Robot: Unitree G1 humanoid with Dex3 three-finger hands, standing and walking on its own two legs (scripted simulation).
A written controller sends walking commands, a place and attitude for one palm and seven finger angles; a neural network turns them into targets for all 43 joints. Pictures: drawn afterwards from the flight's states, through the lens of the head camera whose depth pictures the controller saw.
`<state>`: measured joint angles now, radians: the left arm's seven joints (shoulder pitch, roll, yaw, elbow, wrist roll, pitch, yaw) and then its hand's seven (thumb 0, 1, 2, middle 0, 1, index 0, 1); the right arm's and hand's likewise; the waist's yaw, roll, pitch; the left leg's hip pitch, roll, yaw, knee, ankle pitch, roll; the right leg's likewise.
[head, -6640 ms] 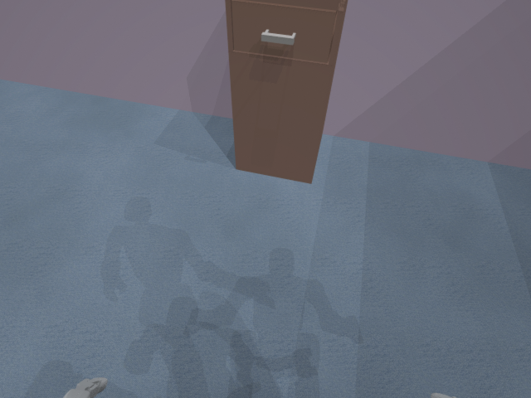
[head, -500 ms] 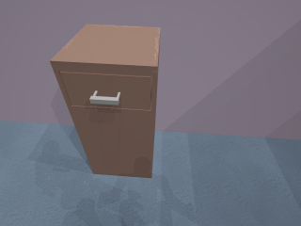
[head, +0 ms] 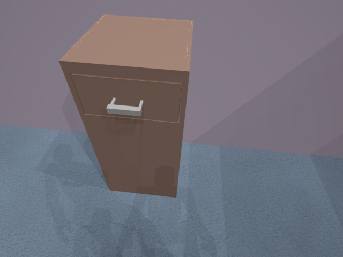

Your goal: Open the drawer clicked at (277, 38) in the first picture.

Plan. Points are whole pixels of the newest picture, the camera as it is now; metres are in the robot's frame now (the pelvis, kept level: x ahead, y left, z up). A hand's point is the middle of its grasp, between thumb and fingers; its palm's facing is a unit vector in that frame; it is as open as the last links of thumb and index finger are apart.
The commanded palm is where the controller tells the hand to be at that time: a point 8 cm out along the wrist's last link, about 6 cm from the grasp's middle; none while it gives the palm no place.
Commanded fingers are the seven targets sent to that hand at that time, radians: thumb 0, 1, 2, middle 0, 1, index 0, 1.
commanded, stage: shuffle to correct the standing spot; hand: left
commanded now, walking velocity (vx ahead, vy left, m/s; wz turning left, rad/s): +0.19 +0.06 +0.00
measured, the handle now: (126, 106) +0.60 +0.21 -0.01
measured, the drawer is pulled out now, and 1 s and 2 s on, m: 0.00 0.00 0.00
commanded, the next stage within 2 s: come to a stop and stand still in 0.18 s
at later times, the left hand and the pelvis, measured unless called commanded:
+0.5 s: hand (94, 247) +0.18 +0.23 -0.18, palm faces +0.06 -0.97 -0.24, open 7.3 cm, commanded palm none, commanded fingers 0.00 0.90 0.90 -0.20 -0.30 -0.20 -0.30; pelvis +0.11 +0.03 -0.01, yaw +2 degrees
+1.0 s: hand out of the picture +0.12 +0.28 -0.17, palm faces +0.06 -0.98 -0.19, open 7.4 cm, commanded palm none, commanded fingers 0.00 0.90 0.90 -0.20 -0.30 -0.20 -0.30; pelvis +0.10 +0.08 +0.01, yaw +0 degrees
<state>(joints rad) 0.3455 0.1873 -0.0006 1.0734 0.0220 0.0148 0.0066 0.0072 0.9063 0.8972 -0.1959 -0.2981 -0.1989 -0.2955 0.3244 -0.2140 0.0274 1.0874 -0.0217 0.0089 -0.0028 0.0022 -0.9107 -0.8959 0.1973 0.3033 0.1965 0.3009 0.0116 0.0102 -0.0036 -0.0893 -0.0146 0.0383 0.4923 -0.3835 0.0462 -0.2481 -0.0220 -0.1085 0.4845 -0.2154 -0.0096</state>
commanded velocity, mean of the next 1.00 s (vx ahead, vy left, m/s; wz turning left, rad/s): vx -0.02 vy -0.05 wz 0.00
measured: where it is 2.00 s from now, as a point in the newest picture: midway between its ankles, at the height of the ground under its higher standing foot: outside the picture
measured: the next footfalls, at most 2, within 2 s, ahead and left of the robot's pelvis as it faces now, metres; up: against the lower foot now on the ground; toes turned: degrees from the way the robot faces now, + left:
right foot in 0.46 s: +0.22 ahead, -0.05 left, +0.00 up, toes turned -7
left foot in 0.78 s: +0.14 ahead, +0.15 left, +0.00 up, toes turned +1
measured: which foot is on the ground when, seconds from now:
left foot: down 0.00-0.48, up 0.50-0.76, down 0.78-1.00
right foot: down 0.00-0.14, up 0.16-0.44, down 0.46-0.80, up 0.82-1.00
